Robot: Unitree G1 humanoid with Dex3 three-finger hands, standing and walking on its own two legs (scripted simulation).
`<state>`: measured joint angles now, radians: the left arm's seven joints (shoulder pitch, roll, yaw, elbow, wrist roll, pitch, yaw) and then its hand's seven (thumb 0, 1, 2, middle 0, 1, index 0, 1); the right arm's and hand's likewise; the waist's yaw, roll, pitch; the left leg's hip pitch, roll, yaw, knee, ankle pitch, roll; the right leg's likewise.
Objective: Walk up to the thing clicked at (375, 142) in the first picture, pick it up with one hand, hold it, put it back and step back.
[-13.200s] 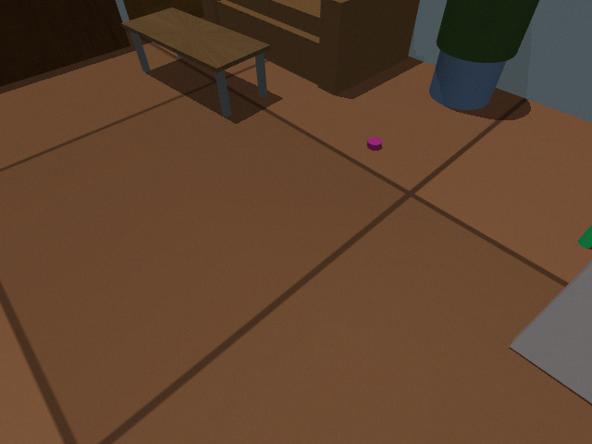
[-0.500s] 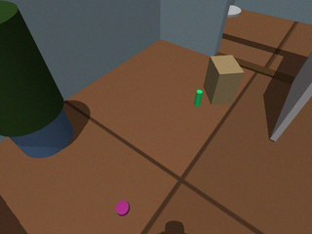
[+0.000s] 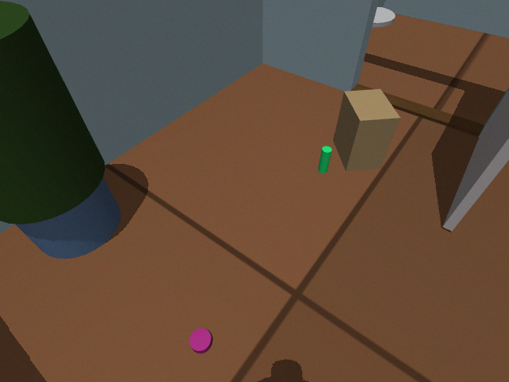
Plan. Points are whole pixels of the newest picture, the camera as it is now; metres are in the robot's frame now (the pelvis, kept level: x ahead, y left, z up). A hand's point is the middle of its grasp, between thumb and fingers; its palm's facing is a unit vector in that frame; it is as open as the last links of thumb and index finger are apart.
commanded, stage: rise first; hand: left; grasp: from above
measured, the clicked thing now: (200, 340) +0.42 +0.24 -0.77
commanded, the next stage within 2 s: none
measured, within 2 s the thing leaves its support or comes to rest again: neither
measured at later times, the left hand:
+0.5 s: hand out of the picture +0.13 +0.26 -0.20, palm faces -0.11 -0.90 -0.43, open 13.5 cm
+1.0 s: hand out of the picture +0.12 +0.27 -0.27, palm faces -0.28 -0.79 -0.54, open 14.2 cm
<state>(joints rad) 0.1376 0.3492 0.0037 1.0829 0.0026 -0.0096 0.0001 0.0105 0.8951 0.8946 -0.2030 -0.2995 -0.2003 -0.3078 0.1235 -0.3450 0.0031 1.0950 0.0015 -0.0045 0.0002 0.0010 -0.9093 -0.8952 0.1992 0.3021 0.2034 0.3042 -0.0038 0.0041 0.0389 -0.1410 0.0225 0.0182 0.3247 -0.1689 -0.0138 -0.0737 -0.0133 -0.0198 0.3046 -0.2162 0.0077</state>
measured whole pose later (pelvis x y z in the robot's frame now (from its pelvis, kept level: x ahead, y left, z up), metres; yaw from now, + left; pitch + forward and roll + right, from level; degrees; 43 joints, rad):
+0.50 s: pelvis -0.01 +0.01 -0.06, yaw +0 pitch +13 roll -1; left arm 0.12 0.31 0.15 0.72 0.21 0.13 0.00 0.01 -0.39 0.97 -0.08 -1.03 -0.08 -1.04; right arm 0.25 -0.25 -0.04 0.62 0.02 -0.07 -0.01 0.00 -0.89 -0.89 0.20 0.30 0.20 0.30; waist -0.03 0.01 -0.07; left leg -0.73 0.03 0.00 0.92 -0.42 0.00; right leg -0.66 -0.01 -0.02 0.90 -0.47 0.01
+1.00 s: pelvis -0.03 +0.01 -0.14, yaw +0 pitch +23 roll -3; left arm 0.24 0.34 0.10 0.43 0.37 0.17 0.03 0.00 -0.55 0.97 -0.07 -1.06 -0.07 -1.07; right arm 0.16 -0.24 -0.02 0.52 0.00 -0.16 0.00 0.01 -0.88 -0.89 0.20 0.30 0.20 0.30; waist -0.02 0.02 -0.16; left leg -1.17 0.04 -0.03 1.33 -0.57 0.00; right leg -1.08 -0.01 -0.04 1.30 -0.63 0.02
